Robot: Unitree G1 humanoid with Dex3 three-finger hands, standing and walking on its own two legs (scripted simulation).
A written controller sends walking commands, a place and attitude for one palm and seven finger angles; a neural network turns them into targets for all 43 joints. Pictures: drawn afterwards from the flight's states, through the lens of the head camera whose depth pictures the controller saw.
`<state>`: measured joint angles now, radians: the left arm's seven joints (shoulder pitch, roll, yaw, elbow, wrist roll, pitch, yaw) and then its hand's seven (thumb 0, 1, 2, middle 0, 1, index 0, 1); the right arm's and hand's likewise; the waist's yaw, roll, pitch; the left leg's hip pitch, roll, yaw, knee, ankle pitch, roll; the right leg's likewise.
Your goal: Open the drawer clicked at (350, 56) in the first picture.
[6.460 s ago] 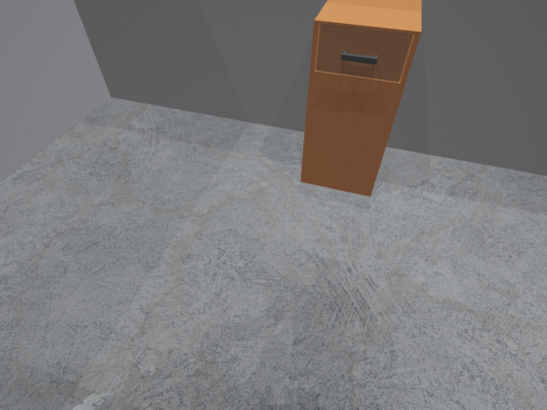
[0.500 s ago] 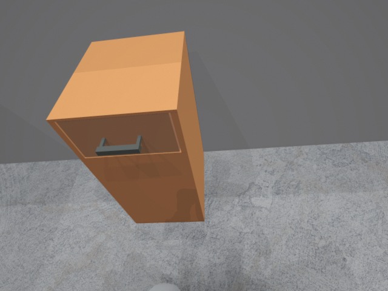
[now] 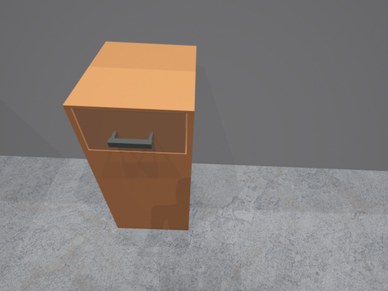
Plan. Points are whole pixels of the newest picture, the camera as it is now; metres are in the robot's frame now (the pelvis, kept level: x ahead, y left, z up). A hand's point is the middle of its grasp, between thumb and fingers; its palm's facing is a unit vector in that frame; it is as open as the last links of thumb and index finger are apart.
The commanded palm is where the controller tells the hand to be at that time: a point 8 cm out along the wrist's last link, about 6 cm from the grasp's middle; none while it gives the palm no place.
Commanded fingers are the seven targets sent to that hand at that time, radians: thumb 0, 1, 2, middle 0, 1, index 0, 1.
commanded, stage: come to a stop and stand still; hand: left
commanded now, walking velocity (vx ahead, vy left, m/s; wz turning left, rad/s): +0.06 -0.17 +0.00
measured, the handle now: (131, 139) +0.55 +0.23 -0.05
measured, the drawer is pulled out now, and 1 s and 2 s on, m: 0.00 0.00 0.00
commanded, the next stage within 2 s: look again from close up in 0.74 s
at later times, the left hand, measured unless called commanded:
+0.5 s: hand out of the picture +0.05 +0.17 -0.18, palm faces +0.02 -0.98 -0.22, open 7.3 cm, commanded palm none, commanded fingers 0.00 0.90 0.90 -0.20 -0.30 -0.20 -0.30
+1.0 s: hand out of the picture +0.01 +0.14 -0.18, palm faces +0.03 -0.98 -0.19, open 7.4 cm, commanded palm none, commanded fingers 0.00 0.90 0.90 -0.20 -0.30 -0.20 -0.30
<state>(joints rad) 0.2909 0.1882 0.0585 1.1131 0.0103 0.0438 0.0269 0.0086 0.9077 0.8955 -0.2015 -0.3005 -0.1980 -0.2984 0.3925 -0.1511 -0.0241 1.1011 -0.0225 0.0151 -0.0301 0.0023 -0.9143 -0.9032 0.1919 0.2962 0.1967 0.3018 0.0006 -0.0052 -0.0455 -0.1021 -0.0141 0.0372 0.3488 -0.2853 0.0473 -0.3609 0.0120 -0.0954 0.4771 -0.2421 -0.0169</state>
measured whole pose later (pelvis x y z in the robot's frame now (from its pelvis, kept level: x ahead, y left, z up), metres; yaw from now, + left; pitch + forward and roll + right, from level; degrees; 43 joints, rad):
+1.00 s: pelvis +0.01 -0.03 -0.01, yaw +0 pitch +0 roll -1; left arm 0.32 0.14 0.00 1.08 0.01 -0.03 0.04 0.01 0.92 0.90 -0.20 -0.30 -0.20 -0.30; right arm 0.29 -0.17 -0.02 1.05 -0.01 -0.01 -0.05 0.01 -0.91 -0.90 0.20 0.30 0.20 0.30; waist -0.01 0.02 0.03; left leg -0.14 0.03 0.01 0.51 -0.38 -0.01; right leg -0.21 0.03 -0.09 0.49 -0.29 -0.05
